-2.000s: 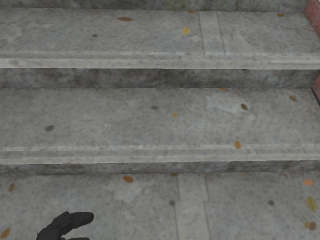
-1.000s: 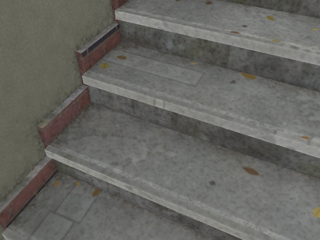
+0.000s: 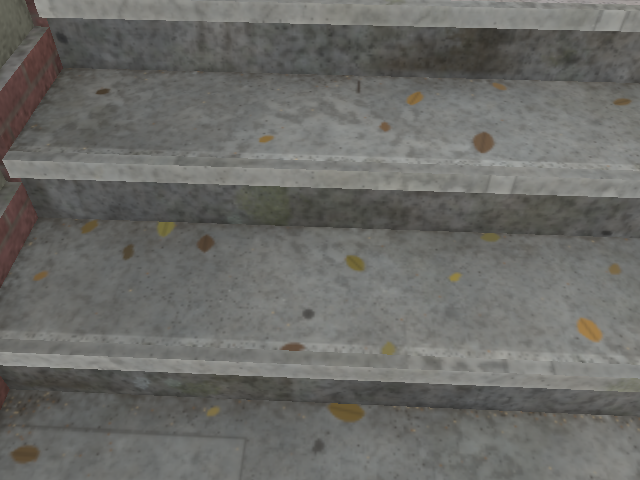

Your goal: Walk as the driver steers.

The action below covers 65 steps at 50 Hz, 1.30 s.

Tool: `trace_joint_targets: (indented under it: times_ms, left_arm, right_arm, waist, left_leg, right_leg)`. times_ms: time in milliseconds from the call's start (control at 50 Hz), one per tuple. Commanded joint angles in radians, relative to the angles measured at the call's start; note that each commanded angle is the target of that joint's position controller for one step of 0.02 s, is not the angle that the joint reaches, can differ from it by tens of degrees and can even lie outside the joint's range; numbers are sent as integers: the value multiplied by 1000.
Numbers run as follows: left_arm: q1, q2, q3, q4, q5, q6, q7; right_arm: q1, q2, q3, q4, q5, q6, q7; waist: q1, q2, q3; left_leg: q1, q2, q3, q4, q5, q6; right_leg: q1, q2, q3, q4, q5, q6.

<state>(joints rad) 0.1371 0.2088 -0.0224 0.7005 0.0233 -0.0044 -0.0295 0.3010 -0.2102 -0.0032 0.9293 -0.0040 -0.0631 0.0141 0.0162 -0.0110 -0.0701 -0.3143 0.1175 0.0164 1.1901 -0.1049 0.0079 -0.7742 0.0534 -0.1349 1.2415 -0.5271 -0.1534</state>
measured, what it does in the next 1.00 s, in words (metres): climbs: left foot 0.16 m higher, then right foot 0.16 m higher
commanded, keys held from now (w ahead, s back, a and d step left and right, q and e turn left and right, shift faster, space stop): w+e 0.32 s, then w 0.24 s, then w+q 0.44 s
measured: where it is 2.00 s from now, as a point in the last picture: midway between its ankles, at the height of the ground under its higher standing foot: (404, 87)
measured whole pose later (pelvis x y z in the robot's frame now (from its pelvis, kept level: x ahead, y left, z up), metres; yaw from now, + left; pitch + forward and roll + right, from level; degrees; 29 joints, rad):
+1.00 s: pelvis +0.52 -0.18 +0.30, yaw -9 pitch +5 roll -1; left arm -0.09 0.06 -0.10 0.55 0.02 -0.11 -0.03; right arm 0.57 -0.07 0.00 1.00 0.01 -0.06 -0.01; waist -0.08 0.00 -0.03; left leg -0.25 0.07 -0.16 0.84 -0.15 0.02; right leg -0.90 -0.18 -0.13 1.32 -0.50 0.00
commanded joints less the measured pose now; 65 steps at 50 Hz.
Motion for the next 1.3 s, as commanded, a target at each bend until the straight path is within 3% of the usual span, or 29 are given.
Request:
trace_joint_targets:
  times_ms: [20,60,140,200,300,320,360,420,440,460,480,520,560,620,680,800,860,900,920,940,960,980,1000,1040,1060,1100,1140,1200,1300]
  left_arm:
    - [274,64,40,106,15,-13,7]
    - [217,-39,13,173,10,-25,-6]
    - [162,-39,7,172,9,-17,-14]
    - [307,-9,1,244,29,-19,5]
    - [507,9,19,282,-30,-1,50]
    - [510,17,23,282,-31,-3,70]
    - [369,40,34,237,-36,-20,86]
    - [202,197,67,204,-21,-56,83]
    - [152,177,66,177,-2,-81,67]
    - [194,-37,37,175,-5,-99,23]
    - [188,-16,43,162,14,-124,-28]
    - [29,-79,9,8,-21,-114,-67]
    - [86,-137,-24,-14,-29,-91,-57]
    - [136,-166,-65,-39,-45,-86,-42]
    - [25,-114,-83,-122,-5,-76,-20]
    - [-404,-152,-106,-253,-3,-97,-6]
    - [-542,-194,-136,-360,-18,-122,-31]
    - [-496,-161,-118,-347,-48,-113,-30]
    - [-268,-73,-52,-259,-62,-116,-20]
    - [-17,43,4,-210,-47,-129,-10]
    - [175,130,52,-170,-14,-126,6]
    - [374,272,100,-104,19,-100,29]
    - [325,258,94,-63,30,-89,47]
    - [164,52,43,51,-13,-56,50]
    - [123,-66,16,108,2,-57,38]
    - [93,-157,2,186,12,-64,18]
    - [88,-143,12,215,9,-59,15]
    - [52,-84,6,194,49,-56,30]
    - [242,44,26,226,14,-32,62]
  right_arm:
    - [-288,17,3,-271,-18,-79,46]
    - [-229,102,43,-322,-42,-76,43]
    - [-178,102,80,-328,-15,-61,42]
    - [-353,200,131,-401,-32,-57,34]
    - [-702,184,160,-548,-32,-80,3]
    - [-729,184,157,-581,-38,-77,-12]
    - [-518,106,101,-504,-18,-73,-10]
    - [-58,-169,-21,-357,7,-57,4]
    - [149,-233,-40,-256,-28,-46,14]
    - [242,-211,-46,-153,-69,-13,2]
    - [188,-75,-27,-141,-73,20,-44]
    - [95,130,26,-43,-20,21,-43]
    - [15,201,39,10,-40,-4,-14]
    - [29,149,37,43,-31,-5,26]
    - [6,61,39,6,-18,0,15]
    - [405,25,6,57,-11,14,-70]
    - [451,15,-15,51,9,50,-105]
    - [413,-37,-32,34,41,64,-87]
    - [377,-44,-12,24,1,34,-48]
    - [280,-75,-23,1,-2,4,-32]
    - [235,-81,-36,-30,10,-28,-23]
    - [124,-48,-38,-73,13,-58,-10]
    - [103,36,-45,-60,14,-63,11]
    - [-88,134,-18,-204,20,-33,24]
    - [-113,114,-18,-237,19,-12,22]
    - [-53,154,8,-242,28,19,37]
    - [-12,189,30,-240,42,42,31]
    - [-56,106,24,-244,5,71,10]
    - [-311,84,56,-420,23,81,16]
  waist:
    - [40,-40,22]
    - [-58,-3,56]
    - [-120,56,93]
    - [-57,-53,78]
    - [99,-94,65]
    - [78,-132,53]
    - [-46,-215,-128]
    - [-297,-258,-314]
    - [-328,-82,-429]
    - [-229,479,-412]
    - [-211,384,-316]
    - [-66,54,52]
    - [44,-71,106]
    - [98,-57,138]
    - [106,-29,126]
    - [-178,128,74]
    - [-177,131,107]
    - [-110,218,92]
    - [-8,260,-43]
    - [139,260,-200]
    - [217,101,-406]
    - [286,-211,-529]
    - [223,-296,-480]
    - [81,-211,-109]
    - [18,-128,-4]
    - [-73,-88,68]
    - [-118,-74,127]
    - [-130,-40,122]
    - [-67,-26,210]
  left_leg:
    - [-712,-109,-154,823,39,73]
    - [-790,-65,-139,1031,66,132]
    - [-920,-38,-54,919,120,108]
    - [-1094,-64,64,1099,94,68]
    - [-1032,-67,177,575,-37,-11]
    - [-931,-49,153,461,-86,-15]
    - [-412,-140,227,140,-157,66]
    - [-29,-156,-20,-221,-326,142]
    - [261,-81,-232,-376,-346,180]
    - [512,172,-833,-750,-215,393]
    - [399,240,-1121,-876,-268,423]
    - [43,167,-711,-798,-415,305]
    - [-108,101,-420,-768,-305,201]
    - [-168,37,-187,-812,-156,183]
    - [-269,16,-133,-867,-191,204]
    - [356,140,-378,-867,-128,215]
    - [298,188,-414,-1025,-76,209]
    - [-7,132,-290,-1142,169,203]
    - [53,117,-212,-1005,827,216]
    - [6,68,-119,-703,1231,161]
    - [-238,-7,-97,-338,1225,97]
    - [-364,-145,-153,9,317,63]
    - [-505,-189,-265,508,-16,46]
    - [-699,-108,-176,839,-10,88]
    - [-728,-75,-141,891,16,130]
    - [-726,-79,-168,930,53,184]
    - [-795,-84,-188,850,50,191]
    - [-802,-140,-90,903,128,117]
    - [-1150,-65,-66,837,-85,97]
  right_leg:
    - [476,-250,982,-961,-226,-37]
    - [384,-152,720,-839,9,54]
    - [321,-78,417,-821,235,94]
    - [342,-83,485,-874,265,70]
    - [420,-161,597,-1110,394,-42]
    - [450,-184,609,-1152,501,-70]
    - [526,-166,399,-1086,1345,-50]
    - [813,-241,386,-632,2137,-71]
    - [693,-207,394,-417,2009,-111]
    - [217,98,398,100,726,-5]
    - [40,163,537,566,377,47]
    - [-174,96,444,824,330,35]
    - [-203,59,425,935,373,-3]
    - [-319,0,371,885,403,-10]
    - [-326,-113,193,676,515,76]
    - [-756,-274,170,590,375,179]
    - [-597,-285,176,286,245,192]
    - [57,-152,-13,-113,-122,183]
    - [291,-55,-105,-4,-53,145]
    - [536,-121,102,-57,82,70]
    - [859,-320,520,-236,-80,-39]
    - [1005,-490,962,-725,-213,-119]
    - [906,-573,1179,-930,-191,-144]
    - [583,-551,799,-871,-127,-48]
    - [473,-513,561,-795,-24,15]
    - [383,-437,296,-807,189,101]
    - [390,-416,113,-854,298,132]
    - [367,-391,-46,-927,366,77]
    - [648,-393,-108,-1029,392,113]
